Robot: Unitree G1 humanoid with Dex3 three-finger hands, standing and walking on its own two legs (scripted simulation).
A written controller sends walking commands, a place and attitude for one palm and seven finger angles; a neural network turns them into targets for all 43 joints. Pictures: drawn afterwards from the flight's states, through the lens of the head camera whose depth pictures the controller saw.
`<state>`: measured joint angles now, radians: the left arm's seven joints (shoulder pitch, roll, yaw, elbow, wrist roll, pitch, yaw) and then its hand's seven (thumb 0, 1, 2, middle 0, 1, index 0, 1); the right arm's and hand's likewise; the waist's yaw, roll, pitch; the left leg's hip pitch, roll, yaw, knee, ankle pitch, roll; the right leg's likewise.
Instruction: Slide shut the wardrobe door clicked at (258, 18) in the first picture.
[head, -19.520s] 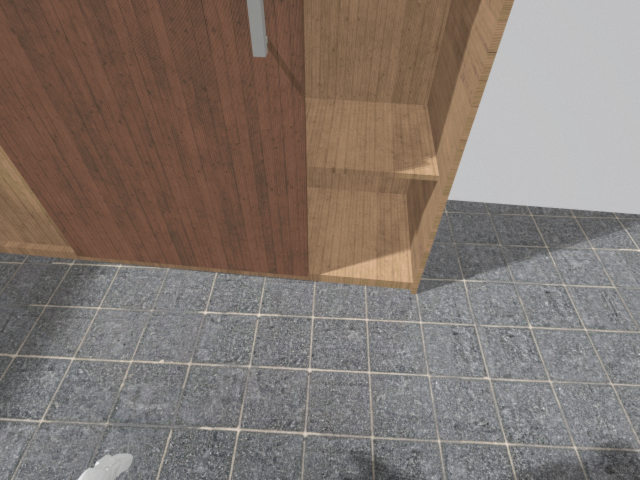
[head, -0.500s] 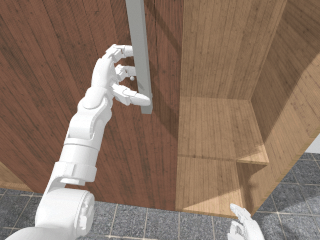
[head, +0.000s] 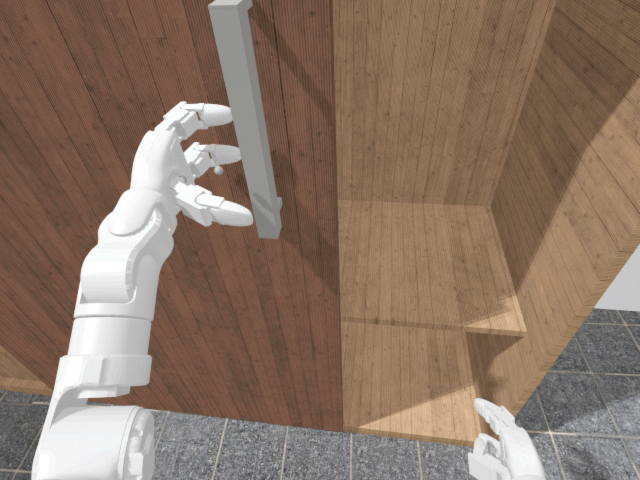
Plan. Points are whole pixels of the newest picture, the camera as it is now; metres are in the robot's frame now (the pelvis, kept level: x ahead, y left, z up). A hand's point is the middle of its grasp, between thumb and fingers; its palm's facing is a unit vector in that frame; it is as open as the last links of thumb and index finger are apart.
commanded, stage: move the hooked fingers beside the handle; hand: left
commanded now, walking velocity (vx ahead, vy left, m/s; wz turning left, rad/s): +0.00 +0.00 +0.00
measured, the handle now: (258, 131) +0.43 +0.09 +0.26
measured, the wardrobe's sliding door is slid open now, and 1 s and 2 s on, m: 0.40 0.40 0.40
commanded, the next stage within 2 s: feel for the door with the fingertips in 1.78 s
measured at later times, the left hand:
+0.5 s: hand (203, 170) +0.37 +0.15 +0.25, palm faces -0.05 -1.00 -0.03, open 14.0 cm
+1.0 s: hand (196, 155) +0.39 +0.16 +0.26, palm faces -0.05 -1.00 -0.02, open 14.0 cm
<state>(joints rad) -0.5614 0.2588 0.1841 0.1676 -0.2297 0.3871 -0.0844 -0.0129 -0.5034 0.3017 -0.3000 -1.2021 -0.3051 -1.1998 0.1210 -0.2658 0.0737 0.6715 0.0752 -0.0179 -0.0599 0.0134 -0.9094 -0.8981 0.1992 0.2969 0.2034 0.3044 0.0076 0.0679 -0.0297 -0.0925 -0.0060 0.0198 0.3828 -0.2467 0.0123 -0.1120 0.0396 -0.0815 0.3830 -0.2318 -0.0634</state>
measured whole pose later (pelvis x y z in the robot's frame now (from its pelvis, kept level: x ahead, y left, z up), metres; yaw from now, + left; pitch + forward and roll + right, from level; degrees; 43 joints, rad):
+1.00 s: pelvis -0.01 +0.03 +0.00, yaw +0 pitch -2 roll +0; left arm -0.65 0.27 0.18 0.27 -0.22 0.33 -0.09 -0.01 -0.50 0.30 -0.30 -1.20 -0.30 -1.20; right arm 0.17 -0.26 0.07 0.70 0.07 -0.05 -0.06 0.01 -0.91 -0.90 0.20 0.30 0.20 0.30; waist 0.00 0.06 -0.03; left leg -0.10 -0.04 0.04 0.37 -0.23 0.05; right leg -0.12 0.01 -0.06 0.37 -0.21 -0.03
